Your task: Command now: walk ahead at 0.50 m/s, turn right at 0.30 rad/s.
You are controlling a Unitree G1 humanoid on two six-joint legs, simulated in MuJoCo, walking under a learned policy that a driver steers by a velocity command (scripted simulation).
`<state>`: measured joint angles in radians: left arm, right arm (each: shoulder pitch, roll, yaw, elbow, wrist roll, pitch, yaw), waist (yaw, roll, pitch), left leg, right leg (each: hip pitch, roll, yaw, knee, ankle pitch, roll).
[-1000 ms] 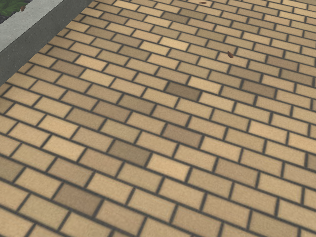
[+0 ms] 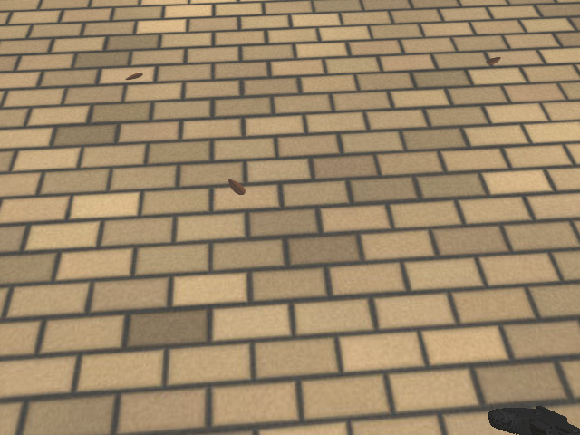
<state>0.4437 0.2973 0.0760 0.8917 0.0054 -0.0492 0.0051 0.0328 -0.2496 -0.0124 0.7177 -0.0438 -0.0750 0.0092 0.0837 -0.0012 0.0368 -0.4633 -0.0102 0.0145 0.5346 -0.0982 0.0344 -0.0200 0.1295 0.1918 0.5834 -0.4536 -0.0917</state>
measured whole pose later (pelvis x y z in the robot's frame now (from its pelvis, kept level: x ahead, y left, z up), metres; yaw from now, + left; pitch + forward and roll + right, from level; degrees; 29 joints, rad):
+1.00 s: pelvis +0.51 -0.03 +0.01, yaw -2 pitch +1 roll -2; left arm 0.46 0.22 0.03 1.02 0.02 -0.08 0.01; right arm 0.02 -0.22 -0.02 0.81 -0.03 -0.04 0.03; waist 0.07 0.02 0.04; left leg -0.52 0.04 0.08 0.57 -0.10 0.07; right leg 0.14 0.07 -0.07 0.20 -0.35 -0.05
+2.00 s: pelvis +1.04 -0.06 +0.02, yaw +10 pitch +0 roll -1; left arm 0.41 0.18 0.04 1.02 0.02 -0.10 0.02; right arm 0.10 -0.21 -0.05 0.90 -0.03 0.00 0.05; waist 0.03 0.03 0.06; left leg -0.63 0.09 0.07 0.75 -0.01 0.07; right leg 0.07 0.04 -0.28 0.22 -0.29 -0.05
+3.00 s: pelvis +1.50 +0.10 +0.02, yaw +28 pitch +0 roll +0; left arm 0.32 0.25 0.04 0.89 0.01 -0.02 -0.01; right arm 0.11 -0.25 -0.03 0.81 -0.03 0.01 -0.01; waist 0.04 0.03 0.09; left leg -0.51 -0.01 -0.07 0.90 -0.35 -0.03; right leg -0.27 0.09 0.06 0.37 -0.10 -0.07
